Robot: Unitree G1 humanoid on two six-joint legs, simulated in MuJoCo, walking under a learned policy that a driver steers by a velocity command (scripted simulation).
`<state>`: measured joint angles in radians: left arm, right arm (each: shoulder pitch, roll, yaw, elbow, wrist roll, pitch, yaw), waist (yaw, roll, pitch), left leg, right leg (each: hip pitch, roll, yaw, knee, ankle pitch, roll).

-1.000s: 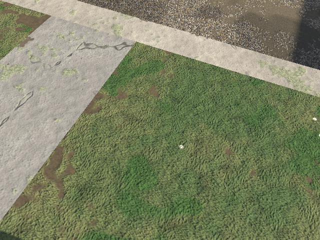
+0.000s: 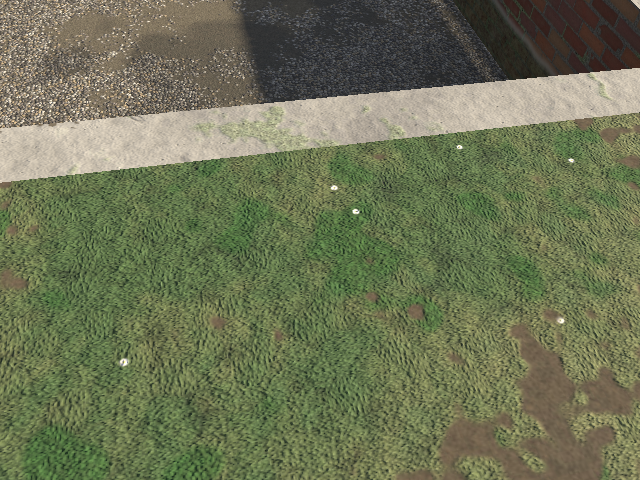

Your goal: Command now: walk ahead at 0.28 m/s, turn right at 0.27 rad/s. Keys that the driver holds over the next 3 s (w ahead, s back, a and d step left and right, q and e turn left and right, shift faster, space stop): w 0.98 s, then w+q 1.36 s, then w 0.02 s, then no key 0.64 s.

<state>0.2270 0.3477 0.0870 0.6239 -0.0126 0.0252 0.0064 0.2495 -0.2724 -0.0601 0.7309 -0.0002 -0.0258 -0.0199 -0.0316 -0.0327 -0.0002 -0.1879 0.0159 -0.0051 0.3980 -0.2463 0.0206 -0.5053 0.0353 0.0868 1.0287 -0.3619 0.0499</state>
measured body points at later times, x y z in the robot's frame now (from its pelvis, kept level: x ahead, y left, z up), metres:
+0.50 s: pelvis +0.17 -0.05 +0.00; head +0.20 -0.07 +0.45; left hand +0.19 +0.23 -0.11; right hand +0.36 -0.31 -0.10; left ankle +0.35 +0.10 -0.69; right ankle +0.06 -0.15 -0.75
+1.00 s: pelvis +0.46 -0.02 +0.00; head +0.48 -0.01 +0.45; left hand +0.65 +0.23 -0.09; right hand +0.49 -0.30 -0.12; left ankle +0.42 +0.07 -0.75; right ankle +0.62 -0.20 -0.68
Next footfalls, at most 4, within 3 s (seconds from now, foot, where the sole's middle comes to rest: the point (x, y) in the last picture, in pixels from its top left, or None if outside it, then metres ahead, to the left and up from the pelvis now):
0.20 right None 0.10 -0.15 -0.78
0.66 left None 0.46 0.07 -0.78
1.18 right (385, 372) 0.74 -0.18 -0.78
1.70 left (255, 293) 0.97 0.13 -0.78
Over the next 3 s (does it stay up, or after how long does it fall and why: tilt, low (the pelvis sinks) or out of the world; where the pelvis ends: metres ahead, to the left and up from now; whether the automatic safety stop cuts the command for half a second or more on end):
stays up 1.25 0.24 -0.01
